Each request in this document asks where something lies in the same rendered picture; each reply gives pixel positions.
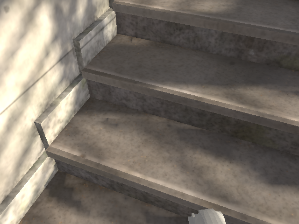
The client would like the right robot thigh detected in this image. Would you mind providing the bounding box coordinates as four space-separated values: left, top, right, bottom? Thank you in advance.
188 208 226 224

